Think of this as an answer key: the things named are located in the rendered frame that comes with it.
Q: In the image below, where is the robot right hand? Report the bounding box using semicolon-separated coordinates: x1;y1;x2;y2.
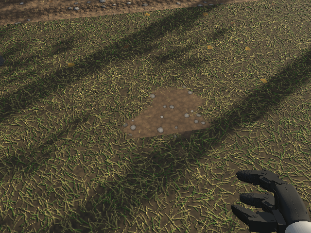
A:
231;168;311;233

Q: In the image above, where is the right robot forearm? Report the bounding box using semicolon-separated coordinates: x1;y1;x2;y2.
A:
285;221;311;233

